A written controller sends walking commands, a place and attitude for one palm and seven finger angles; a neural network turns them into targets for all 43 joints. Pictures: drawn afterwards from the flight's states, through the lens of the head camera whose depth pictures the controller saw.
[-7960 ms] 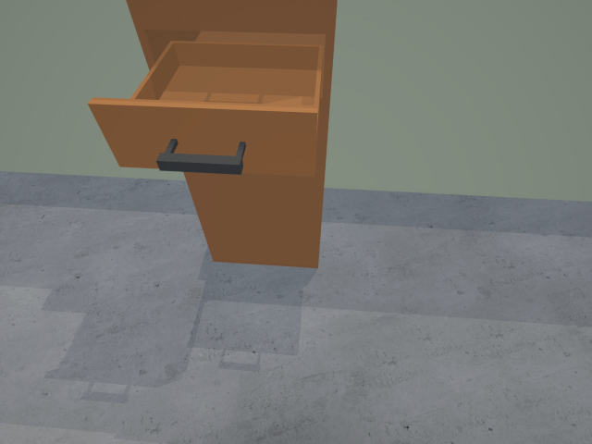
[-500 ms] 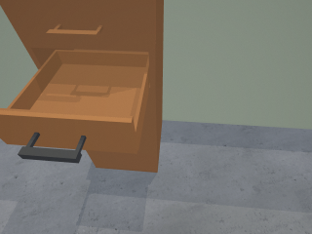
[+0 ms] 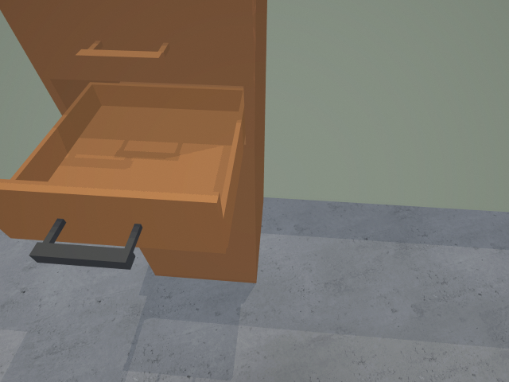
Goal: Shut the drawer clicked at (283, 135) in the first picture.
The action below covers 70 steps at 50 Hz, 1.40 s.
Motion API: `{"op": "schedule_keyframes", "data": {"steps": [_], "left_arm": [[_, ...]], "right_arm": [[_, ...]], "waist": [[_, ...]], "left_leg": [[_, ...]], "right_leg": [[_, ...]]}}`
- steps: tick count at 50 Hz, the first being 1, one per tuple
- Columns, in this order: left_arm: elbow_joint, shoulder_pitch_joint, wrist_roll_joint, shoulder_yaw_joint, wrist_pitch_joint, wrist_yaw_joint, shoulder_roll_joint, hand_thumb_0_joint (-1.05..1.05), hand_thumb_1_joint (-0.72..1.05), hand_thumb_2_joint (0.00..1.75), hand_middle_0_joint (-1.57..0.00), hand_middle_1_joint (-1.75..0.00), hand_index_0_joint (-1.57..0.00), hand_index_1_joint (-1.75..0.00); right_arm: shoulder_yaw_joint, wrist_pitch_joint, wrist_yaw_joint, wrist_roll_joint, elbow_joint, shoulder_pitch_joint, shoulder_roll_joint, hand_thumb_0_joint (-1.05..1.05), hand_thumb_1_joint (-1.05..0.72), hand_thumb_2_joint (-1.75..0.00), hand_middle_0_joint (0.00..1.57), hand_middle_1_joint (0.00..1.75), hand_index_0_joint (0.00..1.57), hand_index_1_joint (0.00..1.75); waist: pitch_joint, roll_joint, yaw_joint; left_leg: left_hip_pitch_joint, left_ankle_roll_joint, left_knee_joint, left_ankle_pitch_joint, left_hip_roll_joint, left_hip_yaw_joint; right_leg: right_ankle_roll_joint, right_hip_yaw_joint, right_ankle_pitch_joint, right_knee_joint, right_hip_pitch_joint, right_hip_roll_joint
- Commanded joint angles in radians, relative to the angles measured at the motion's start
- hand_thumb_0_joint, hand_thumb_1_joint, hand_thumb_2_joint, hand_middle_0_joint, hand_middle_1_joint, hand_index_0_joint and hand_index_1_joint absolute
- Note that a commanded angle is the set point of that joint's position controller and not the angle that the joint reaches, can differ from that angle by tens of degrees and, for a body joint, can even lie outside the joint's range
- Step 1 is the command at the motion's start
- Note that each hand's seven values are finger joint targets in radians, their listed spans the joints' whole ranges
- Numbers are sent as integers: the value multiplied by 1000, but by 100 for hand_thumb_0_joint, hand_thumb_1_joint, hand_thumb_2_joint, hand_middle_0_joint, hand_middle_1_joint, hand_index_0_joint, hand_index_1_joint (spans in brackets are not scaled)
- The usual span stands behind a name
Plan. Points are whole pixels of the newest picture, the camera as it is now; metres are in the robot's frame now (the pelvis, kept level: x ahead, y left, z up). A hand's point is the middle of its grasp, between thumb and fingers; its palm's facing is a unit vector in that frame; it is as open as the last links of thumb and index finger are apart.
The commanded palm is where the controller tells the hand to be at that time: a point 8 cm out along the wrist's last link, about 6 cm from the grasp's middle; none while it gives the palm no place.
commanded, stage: raise the hand and make a fist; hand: left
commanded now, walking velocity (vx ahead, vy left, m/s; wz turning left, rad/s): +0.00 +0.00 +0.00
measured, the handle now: (90, 242) +0.29 +0.27 +0.07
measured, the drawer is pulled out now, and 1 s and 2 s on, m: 0.29 0.29 0.29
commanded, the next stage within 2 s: bring the fist close to the handle in 1.98 s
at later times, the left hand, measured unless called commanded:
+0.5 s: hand out of the picture +0.09 +0.19 -0.02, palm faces -0.02 -1.00 +0.01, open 6.2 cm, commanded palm +0.08 +0.25 +0.00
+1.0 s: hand (55, 376) +0.12 +0.24 +0.07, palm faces +0.11 -0.99 -0.10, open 3.6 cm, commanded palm +0.07 +0.28 +0.08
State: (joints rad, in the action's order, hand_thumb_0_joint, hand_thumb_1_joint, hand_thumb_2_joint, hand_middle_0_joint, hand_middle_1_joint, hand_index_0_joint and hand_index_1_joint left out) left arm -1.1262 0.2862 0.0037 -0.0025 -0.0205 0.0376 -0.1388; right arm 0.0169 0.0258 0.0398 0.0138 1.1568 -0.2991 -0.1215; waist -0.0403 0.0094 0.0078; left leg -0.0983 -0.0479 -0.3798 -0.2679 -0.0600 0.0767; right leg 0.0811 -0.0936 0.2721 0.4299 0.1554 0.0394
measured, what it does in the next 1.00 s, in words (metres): shifts its weight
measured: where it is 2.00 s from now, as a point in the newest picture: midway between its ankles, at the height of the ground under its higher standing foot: outside the picture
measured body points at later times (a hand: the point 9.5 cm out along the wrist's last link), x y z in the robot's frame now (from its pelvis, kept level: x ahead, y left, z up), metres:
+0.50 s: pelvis -0.05 +0.03 -0.04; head -0.04 +0.04 +0.41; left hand +0.08 +0.24 -0.01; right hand +0.19 -0.22 -0.05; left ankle -0.05 +0.15 -0.74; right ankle -0.02 -0.06 -0.74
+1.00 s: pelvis -0.06 +0.06 -0.04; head -0.07 +0.06 +0.41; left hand +0.11 +0.30 +0.08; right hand +0.09 -0.16 -0.11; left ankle -0.05 +0.15 -0.74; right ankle -0.02 -0.06 -0.74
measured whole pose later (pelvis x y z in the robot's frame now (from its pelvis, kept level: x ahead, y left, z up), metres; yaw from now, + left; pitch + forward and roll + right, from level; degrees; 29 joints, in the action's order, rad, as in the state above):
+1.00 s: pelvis -0.06 +0.06 -0.04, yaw +1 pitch +1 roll -1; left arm 0.40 0.59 -0.22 0.12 -0.13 -0.09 -0.23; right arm 0.06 0.26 0.04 -0.04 0.57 -0.33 -0.22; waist 0.05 0.03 0.01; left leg -0.44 0.04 -0.82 -0.41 -0.01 0.06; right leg 0.00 -0.08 0.35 0.78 0.45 -0.03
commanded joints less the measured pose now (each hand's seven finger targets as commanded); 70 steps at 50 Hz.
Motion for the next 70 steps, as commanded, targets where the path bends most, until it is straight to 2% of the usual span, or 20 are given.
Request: {"op": "schedule_keyframes", "data": {"steps": [1, 3, 4, 5, 6, 7, 8, 9, 11, 15, 18, 22, 28, 32, 37, 40, 46, 51, 61, 70], "left_arm": [[27, 76, 4, 21, -17, 1, -94, 0, 90, 90, -20, -30, -20, -30], [26, 80, 4, 19, -16, 1, -89, 0, 90, 90, -20, -30, -20, -30], [-20, 179, 15, 30, -37, 43, -134, 0, 90, 90, -20, -30, -20, -30], [1498, -568, -218, 36, -272, 0, -301, 0, 90, 90, -22, -32, -22, -32], [1254, -181, -125, 82, -211, 50, -271, 0, 90, 90, -24, -34, -24, -34], [1218, -130, -140, 65, -159, 108, -225, 0, 90, 90, -26, -37, -26, -37], [999, 175, -130, -47, -51, 103, -2, 0, 90, 90, -28, -39, -28, -39], [1190, 46, -178, -81, -68, 73, 25, 0, 90, 90, -30, -41, -30, -41], [1206, 96, -166, 12, -162, 31, -59, 0, 90, 90, -34, -45, -34, -45], [1034, 523, -217, 26, -350, -161, 51, 0, 90, 90, -42, -54, -42, -54], [1091, 569, -262, 137, -516, -353, -58, 0, 90, 90, -48, -60, -48, -60], [1452, 342, -224, 196, -560, -336, -191, 0, 90, 90, -56, -69, -56, -69], [1657, 44, -224, 66, -581, -214, -92, 0, 90, 90, -68, -82, -68, -82], [1586, 24, -187, -50, -496, -280, -90, 0, 90, 90, -76, -91, -76, -91], [1448, 209, -163, 97, -205, -281, -205, 0, 90, 90, -86, -101, -86, -101], [1608, 208, -234, 150, -117, -215, -163, 0, 90, 90, -92, -108, -92, -108], [1773, 246, -231, 190, -182, -103, -173, 0, 90, 90, -104, -121, -104, -121], [1779, 233, -235, 125, -225, -200, -167, 0, 90, 90, -114, -132, -114, -132], [1865, 266, -274, 280, -118, -230, -245, 0, 90, 90, -134, -153, -134, -153], [1869, 197, -335, 354, 35, -322, -294, 0, 90, 90, -140, -160, -140, -160]], "right_arm": [[-15, 5, 5, 0, -17, -86, -77, 0, -90, -90, 20, 30, 20, 30], [-15, 5, 5, -1, -15, -85, -77, 0, -90, -90, 20, 30, 20, 30], [-34, 8, -7, -14, -84, 61, -121, 0, -90, -90, 20, 30, 20, 30], [-36, 182, 41, -50, -448, 43, -316, 0, -90, -90, 20, 30, 20, 30], [-21, 252, 68, -28, -392, 104, -214, 0, -90, -90, 20, 30, 20, 30], [-44, 277, 70, -41, -348, 118, -233, 0, -90, -90, 20, 30, 20, 30], [-42, 280, 60, -58, -349, 69, -178, 0, -90, -90, 20, 30, 20, 30], [-45, 294, 62, -74, -423, 90, -206, 0, -90, -90, 20, 30, 20, 30], [-79, 334, 66, -43, -463, 97, -244, 0, -90, -90, 20, 30, 20, 30], [-99, 338, 6, -31, -595, 153, -232, 0, -90, -90, 20, 30, 20, 30], [-113, 310, -53, -32, -677, 185, -258, 0, -90, -90, 20, 30, 20, 30], [-104, 273, -51, -22, -800, 222, -242, 0, -90, -90, 20, 30, 20, 30], [-59, 271, -8, -28, -820, 137, -231, 0, -90, -90, 20, 30, 20, 30], [-34, 297, 10, -46, -808, 132, -254, 0, -90, -90, 20, 30, 20, 30], [-26, 281, 21, -67, -821, 182, -235, 0, -90, -90, 20, 30, 20, 30], [-8, 256, 31, -71, -842, 244, -198, 0, -90, -90, 20, 30, 20, 30], [-7, 299, 11, -52, -805, 184, -194, 0, -90, -90, 20, 30, 20, 30], [-18, 370, 12, -59, -782, 147, -235, 0, -90, -90, 20, 30, 20, 30], [-11, 413, 24, -76, -764, 177, -216, 0, -90, -90, 20, 30, 20, 30], [19, 392, 36, -98, -767, 225, -220, 0, -90, -90, 20, 30, 20, 30]], "waist": [[-30, -20, -1], [-33, -13, 1], [-54, -83, 54], [431, 130, -86], [443, 328, -1], [351, 309, -10], [245, 159, -21], [109, -8, -34], [82, -205, -57], [53, -373, 51], [135, -173, 73], [229, 127, 67], [179, 53, -69], [153, 31, -93], [188, -3, 22], [172, -18, 58], [137, 33, 46], [158, 44, 1], [184, 81, 66], [101, 42, 65]], "left_leg": [[-45, 54, 44, 182, -53, -54], [-42, 55, 42, 184, -52, -56], [-207, 25, -254, 40, -42, 23], [66, 91, -78, 202, 56, -26], [105, 99, -45, 371, 59, -1], [50, 73, -59, 357, 41, -30], [-22, 81, -52, 359, 21, -53], [-74, 87, -68, 334, 20, -81], [-141, 97, -158, 215, 51, -62], [-405, 57, -246, 91, 72, -73], [-450, 30, -344, 102, 95, -46], [-443, 65, -385, 51, 95, -9], [-424, 84, -426, -148, 61, -106], [-444, 91, -388, -253, 50, -145], [-453, 76, -278, -260, 50, -161], [-421, 65, -232, -207, 47, -142], [-375, 57, -212, -108, 31, -123], [-325, 69, -243, -104, 40, -123], [-212, 40, -189, 162, 39, -131], [-147, 45, -133, 169, 42, -112]], "right_leg": [[-27, 140, -302, -82, 1, -146], [-28, 139, -288, -83, 9, -144], [-143, 243, -895, -72, -32, -243], [-65, 228, -674, 20, -128, -175], [-29, 167, -481, 50, -153, -99], [-34, 102, -315, 28, -59, -87], [-47, 72, -281, 14, -1, -77], [-63, 56, -305, 30, 57, -68], [-92, 52, -210, 30, 190, -75], [-107, 60, -178, 165, 216, -79], [-80, 113, -320, 271, 190, -111], [-46, 103, -73, 322, 285, -81], [-53, 68, 195, 306, 486, -42], [-58, 63, 253, 293, 476, -40], [-57, 51, 249, 255, 321, -49], [-59, 25, 215, 239, 250, -52], [-57, -3, 152, 233, 261, -39], [-66, 21, 147, 194, 270, -45], [-53, -17, -123, 184, 128, -33], [-58, -5, -205, 99, 87, -19]]}}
